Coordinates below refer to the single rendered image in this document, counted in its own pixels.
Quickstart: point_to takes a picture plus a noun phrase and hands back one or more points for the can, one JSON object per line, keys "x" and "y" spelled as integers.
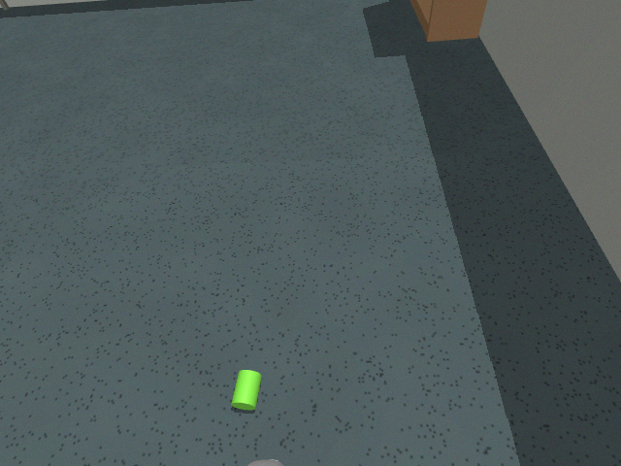
{"x": 246, "y": 390}

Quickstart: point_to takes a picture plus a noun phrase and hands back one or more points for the bookshelf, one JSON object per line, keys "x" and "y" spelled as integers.
{"x": 444, "y": 20}

